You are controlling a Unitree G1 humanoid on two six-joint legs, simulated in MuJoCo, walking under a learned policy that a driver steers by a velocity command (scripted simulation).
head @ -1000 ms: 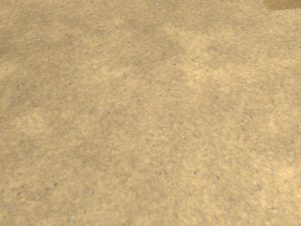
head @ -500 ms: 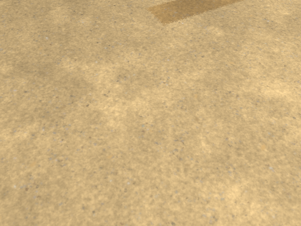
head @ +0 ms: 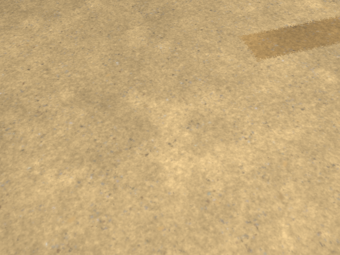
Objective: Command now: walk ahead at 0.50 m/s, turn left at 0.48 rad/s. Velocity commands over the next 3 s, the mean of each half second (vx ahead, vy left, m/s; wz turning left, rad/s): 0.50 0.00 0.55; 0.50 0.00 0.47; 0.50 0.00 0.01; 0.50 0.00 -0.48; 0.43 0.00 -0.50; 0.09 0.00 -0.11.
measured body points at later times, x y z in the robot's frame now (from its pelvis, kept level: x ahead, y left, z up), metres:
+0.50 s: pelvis +0.26 +0.07 +0.00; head +0.29 +0.09 +0.45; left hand +0.34 +0.35 -0.12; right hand +0.37 -0.20 -0.12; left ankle +0.22 +0.10 -0.75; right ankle +0.42 -0.08 -0.67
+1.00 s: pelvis +0.54 +0.11 +0.00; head +0.56 +0.11 +0.45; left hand +0.42 +0.36 -0.12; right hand +0.79 -0.04 -0.12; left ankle +0.50 +0.26 -0.68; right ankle +0.57 +0.02 -0.75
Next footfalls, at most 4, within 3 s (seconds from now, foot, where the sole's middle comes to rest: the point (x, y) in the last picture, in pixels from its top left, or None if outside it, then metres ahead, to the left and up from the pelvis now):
0.20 left None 0.26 0.11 -0.78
0.72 right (177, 227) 0.61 0.04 -0.78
1.22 left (104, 205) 0.70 0.35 -0.78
1.78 right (117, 142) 1.04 0.34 -0.78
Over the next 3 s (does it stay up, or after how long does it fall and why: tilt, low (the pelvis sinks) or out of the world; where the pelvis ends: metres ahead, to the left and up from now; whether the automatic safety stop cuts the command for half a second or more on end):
stays up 1.31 0.45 0.00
